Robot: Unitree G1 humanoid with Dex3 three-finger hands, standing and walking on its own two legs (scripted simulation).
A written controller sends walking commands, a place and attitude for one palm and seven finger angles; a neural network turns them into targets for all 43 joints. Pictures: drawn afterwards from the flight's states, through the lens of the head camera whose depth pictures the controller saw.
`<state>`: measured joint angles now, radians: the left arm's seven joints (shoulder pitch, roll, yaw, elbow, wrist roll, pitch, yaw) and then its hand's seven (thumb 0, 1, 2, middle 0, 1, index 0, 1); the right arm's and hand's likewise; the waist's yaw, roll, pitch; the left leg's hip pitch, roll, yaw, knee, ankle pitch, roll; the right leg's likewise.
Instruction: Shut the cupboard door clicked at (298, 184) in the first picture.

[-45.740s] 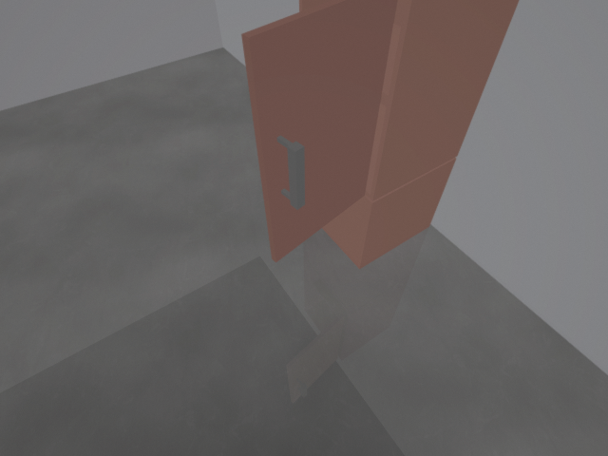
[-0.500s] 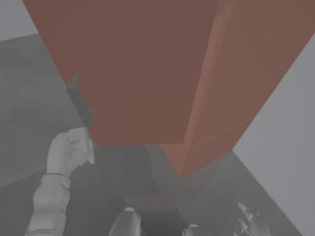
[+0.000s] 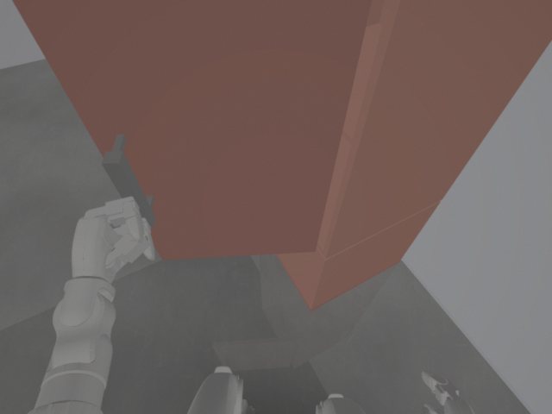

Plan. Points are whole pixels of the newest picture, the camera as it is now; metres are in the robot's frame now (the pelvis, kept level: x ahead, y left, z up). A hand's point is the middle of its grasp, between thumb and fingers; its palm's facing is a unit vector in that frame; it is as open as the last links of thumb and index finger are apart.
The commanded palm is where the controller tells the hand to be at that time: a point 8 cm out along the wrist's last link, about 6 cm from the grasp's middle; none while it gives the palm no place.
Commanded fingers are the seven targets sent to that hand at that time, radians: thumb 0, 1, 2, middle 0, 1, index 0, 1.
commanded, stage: bring the fist close to the handle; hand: left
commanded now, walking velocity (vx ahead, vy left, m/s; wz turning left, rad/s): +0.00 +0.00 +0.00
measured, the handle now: (134, 183) +0.44 +0.25 +0.06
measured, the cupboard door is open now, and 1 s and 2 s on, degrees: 65 57 42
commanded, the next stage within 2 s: push the door shut along its arc in 0.22 s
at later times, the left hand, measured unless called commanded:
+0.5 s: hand (148, 236) +0.35 +0.20 +0.05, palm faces +0.07 -1.00 -0.03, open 3.1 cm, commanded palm +0.33 +0.25 +0.06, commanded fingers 0.00 0.90 0.90 -1.30 -1.50 -1.30 -1.50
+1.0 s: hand (158, 197) +0.41 +0.21 +0.06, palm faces -0.08 -1.00 -0.02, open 3.1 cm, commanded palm +0.41 +0.25 +0.06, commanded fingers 0.00 0.90 0.90 -1.30 -1.50 -1.30 -1.50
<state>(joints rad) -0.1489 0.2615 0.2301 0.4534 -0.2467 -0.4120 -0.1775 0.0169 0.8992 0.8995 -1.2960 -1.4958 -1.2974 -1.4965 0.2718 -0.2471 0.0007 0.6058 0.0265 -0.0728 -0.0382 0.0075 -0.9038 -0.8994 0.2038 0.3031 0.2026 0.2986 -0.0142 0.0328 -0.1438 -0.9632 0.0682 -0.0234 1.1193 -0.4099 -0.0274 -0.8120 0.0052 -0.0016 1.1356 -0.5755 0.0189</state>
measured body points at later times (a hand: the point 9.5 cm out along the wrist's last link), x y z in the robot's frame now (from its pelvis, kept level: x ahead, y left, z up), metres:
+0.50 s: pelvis -0.01 +0.00 +0.00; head +0.06 +0.00 +0.44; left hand +0.34 +0.26 +0.06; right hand +0.14 -0.25 -0.11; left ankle +0.07 +0.14 -0.65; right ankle -0.01 -0.13 -0.65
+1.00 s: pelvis -0.01 +0.01 -0.02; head +0.08 +0.02 +0.42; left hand +0.41 +0.26 +0.06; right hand +0.08 -0.26 -0.13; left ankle +0.07 +0.14 -0.65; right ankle -0.01 -0.13 -0.65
